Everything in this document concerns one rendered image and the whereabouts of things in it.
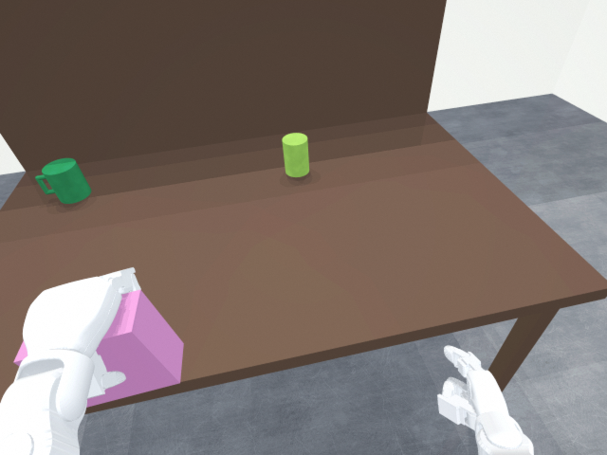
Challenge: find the left robot forearm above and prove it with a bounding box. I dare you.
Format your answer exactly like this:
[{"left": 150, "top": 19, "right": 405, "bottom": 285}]
[{"left": 0, "top": 349, "right": 95, "bottom": 455}]

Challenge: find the table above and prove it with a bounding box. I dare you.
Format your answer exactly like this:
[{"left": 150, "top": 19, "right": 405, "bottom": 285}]
[{"left": 0, "top": 0, "right": 607, "bottom": 414}]

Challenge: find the sponge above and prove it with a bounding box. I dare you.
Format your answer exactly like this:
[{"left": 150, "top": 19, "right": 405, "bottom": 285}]
[{"left": 13, "top": 290, "right": 184, "bottom": 408}]

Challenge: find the left robot hand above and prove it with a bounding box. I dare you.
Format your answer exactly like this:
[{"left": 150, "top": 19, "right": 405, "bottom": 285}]
[{"left": 23, "top": 267, "right": 141, "bottom": 399}]

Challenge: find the right robot hand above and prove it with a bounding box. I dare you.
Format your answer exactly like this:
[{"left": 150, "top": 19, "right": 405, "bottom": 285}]
[{"left": 437, "top": 345, "right": 509, "bottom": 431}]

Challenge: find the right robot forearm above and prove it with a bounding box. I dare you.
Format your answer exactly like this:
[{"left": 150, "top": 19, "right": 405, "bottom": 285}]
[{"left": 475, "top": 411, "right": 534, "bottom": 455}]

